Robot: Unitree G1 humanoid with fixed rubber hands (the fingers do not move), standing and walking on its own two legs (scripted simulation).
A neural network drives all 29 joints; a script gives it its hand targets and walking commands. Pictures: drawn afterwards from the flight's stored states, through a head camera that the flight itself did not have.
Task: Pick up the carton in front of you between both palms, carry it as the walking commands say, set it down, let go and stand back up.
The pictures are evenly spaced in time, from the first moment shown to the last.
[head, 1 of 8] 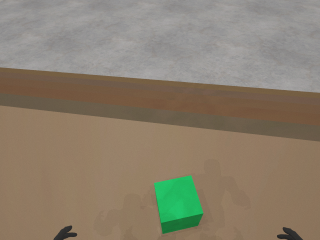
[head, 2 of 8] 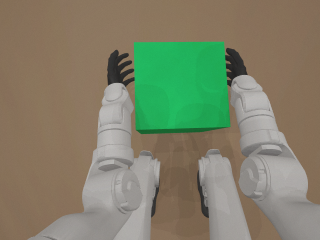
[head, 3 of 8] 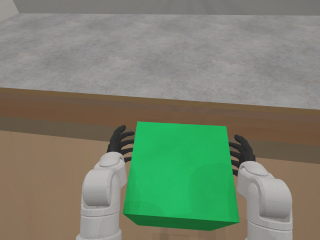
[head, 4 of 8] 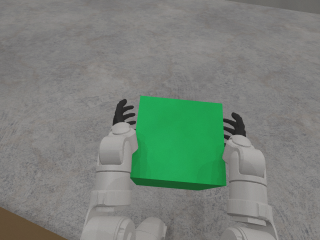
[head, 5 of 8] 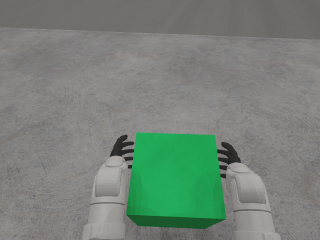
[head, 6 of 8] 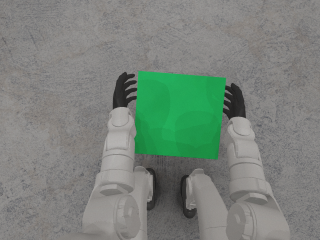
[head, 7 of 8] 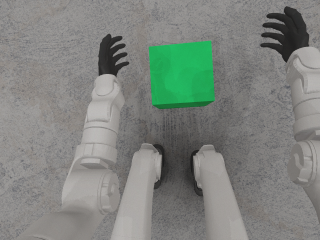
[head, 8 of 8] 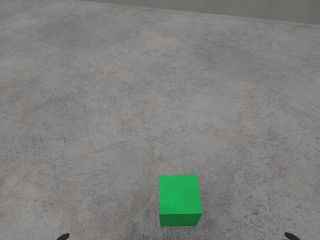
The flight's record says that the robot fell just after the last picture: no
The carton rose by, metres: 0.66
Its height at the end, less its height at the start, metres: -0.82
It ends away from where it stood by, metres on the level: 4.04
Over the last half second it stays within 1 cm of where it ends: yes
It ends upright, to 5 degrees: yes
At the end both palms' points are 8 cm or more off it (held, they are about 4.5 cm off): yes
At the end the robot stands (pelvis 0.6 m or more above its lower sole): yes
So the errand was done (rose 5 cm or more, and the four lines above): yes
